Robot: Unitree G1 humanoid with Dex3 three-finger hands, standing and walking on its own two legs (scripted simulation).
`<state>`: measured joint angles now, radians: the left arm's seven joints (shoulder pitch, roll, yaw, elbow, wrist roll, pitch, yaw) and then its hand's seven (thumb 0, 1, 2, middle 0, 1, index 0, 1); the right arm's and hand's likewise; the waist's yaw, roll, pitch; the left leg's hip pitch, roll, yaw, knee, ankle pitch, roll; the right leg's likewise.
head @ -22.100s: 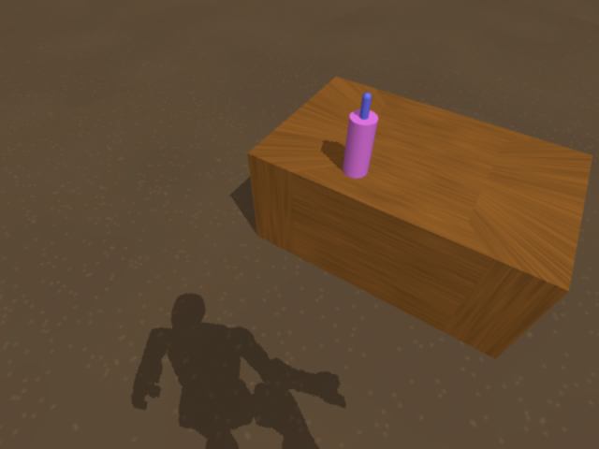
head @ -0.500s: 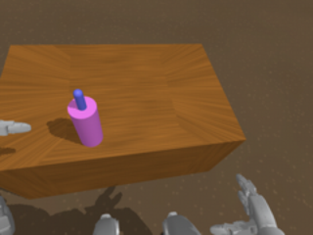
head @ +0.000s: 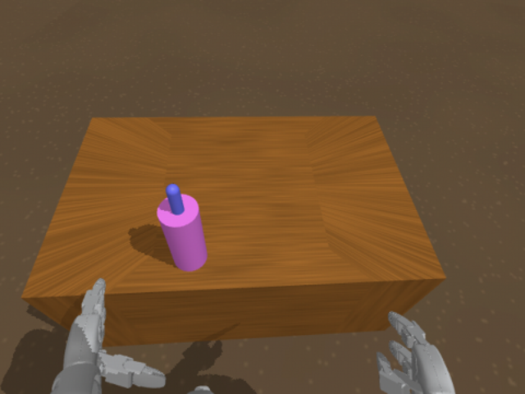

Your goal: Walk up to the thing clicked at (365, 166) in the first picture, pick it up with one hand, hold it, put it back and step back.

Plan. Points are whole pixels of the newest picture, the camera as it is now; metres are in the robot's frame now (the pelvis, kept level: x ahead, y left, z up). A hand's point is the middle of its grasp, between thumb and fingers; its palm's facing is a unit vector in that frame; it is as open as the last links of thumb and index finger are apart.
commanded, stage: home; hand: left
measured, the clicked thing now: (182, 226) +0.48 +0.17 -0.14
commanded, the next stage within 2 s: none
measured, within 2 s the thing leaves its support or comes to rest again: neither
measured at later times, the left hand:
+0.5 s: hand (153, 378) +0.17 +0.16 -0.06, palm faces +0.11 -0.97 -0.23, open 17.6 cm
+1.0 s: hand (147, 376) +0.17 +0.17 -0.06, palm faces +0.11 -0.97 -0.23, open 17.6 cm
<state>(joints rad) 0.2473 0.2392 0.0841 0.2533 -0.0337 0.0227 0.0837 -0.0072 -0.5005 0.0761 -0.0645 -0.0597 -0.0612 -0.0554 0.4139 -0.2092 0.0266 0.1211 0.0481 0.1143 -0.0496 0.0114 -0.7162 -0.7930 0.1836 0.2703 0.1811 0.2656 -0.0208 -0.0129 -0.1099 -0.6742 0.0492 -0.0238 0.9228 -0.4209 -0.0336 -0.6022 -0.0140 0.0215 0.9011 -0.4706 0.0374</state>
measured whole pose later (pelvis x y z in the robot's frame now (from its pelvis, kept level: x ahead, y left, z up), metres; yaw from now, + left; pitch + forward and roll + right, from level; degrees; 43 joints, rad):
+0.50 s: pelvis +0.00 -0.02 -0.01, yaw +0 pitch +9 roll +0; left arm 0.45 0.19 0.00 0.09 -0.03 0.02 0.08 -0.01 -0.56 0.04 -0.05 -0.05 -0.05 -0.04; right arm 0.47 -0.20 0.00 0.03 0.04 0.12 -0.08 0.02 -0.89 -0.90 0.20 0.30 0.20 0.30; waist -0.01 0.00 -0.12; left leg -0.69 0.04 -0.02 0.96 -0.44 -0.05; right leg -0.64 -0.02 0.03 0.99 -0.52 0.02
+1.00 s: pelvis +0.00 -0.01 -0.01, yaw +0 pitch +10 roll +0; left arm 0.47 0.19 0.00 0.06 -0.03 0.02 0.09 -0.01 -0.57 0.04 -0.05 -0.05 -0.05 -0.04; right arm 0.48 -0.20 -0.01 0.00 0.04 0.14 -0.08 0.02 -0.90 -0.90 0.20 0.30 0.20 0.30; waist 0.00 0.00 -0.13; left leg -0.71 0.04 -0.01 0.99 -0.46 -0.04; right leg -0.66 -0.02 0.03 1.01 -0.53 0.03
